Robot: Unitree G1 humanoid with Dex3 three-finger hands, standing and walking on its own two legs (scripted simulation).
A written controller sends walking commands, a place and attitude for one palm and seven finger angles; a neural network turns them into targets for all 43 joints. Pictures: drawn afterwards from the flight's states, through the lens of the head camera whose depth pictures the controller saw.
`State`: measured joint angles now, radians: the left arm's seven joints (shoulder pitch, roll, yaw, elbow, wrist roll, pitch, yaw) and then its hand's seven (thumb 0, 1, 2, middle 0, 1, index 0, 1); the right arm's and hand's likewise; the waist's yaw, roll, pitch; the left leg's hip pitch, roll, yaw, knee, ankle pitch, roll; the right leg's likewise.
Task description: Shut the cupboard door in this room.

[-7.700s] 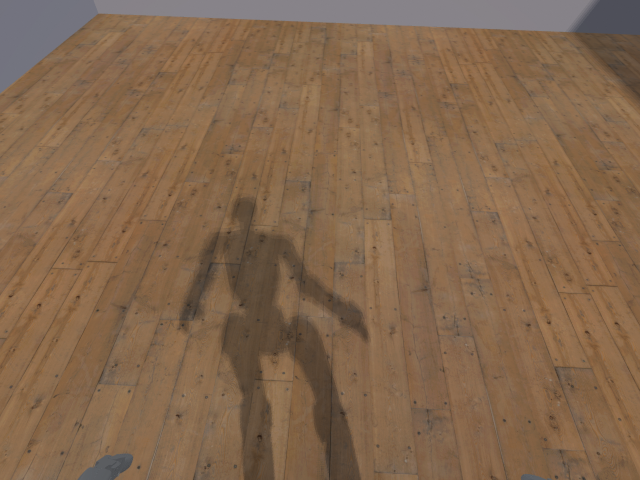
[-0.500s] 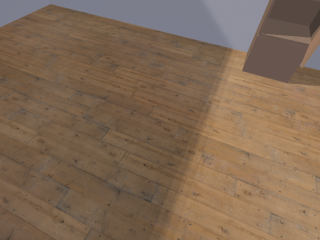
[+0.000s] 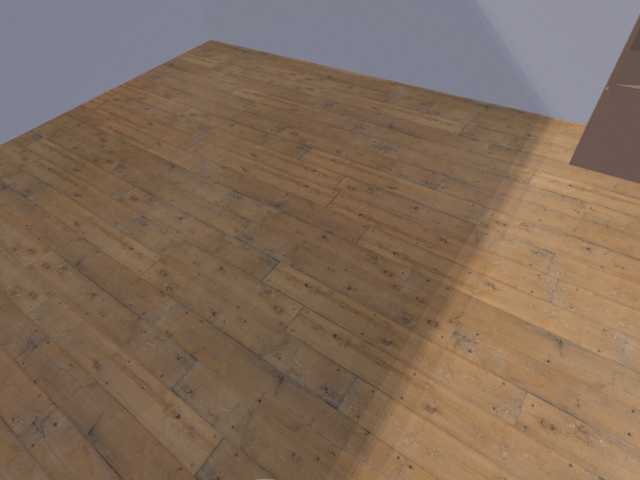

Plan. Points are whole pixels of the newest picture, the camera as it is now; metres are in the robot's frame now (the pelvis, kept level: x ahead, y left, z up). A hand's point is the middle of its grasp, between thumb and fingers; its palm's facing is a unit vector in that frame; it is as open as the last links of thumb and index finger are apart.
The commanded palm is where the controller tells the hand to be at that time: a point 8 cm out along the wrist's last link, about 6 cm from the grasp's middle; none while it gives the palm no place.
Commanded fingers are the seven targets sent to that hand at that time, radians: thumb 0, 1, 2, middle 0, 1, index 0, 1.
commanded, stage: turn or walk to find it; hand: left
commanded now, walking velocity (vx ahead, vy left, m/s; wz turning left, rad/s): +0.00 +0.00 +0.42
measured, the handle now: out of the picture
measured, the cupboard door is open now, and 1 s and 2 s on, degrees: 78 78 78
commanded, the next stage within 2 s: none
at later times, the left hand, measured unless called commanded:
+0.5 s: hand out of the picture -0.08 +0.26 -0.18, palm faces +0.25 -0.94 -0.21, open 7.4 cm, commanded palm none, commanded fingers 0.00 0.90 0.90 -0.20 -0.30 -0.20 -0.30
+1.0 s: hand out of the picture -0.02 +0.21 -0.14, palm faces +0.32 -0.90 -0.28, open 7.4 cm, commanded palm none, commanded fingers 0.00 0.90 0.90 -0.20 -0.30 -0.20 -0.30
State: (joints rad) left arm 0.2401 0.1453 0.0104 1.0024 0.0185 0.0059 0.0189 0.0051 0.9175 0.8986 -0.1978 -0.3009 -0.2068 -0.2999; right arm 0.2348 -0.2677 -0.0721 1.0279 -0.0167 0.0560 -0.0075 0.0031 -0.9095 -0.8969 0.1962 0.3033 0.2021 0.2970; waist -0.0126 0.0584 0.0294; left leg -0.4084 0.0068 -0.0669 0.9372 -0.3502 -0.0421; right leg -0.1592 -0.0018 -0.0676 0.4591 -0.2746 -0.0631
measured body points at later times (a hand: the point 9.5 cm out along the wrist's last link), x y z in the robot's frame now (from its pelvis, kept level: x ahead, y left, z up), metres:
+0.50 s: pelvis -0.05 +0.06 +0.00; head -0.04 +0.09 +0.45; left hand -0.09 +0.31 -0.16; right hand +0.10 -0.16 -0.13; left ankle -0.08 +0.13 -0.74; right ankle -0.04 -0.10 -0.67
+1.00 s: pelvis -0.07 +0.00 +0.00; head -0.03 -0.03 +0.44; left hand -0.04 +0.26 -0.12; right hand +0.01 -0.24 -0.17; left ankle -0.11 +0.12 -0.69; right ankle -0.05 -0.10 -0.74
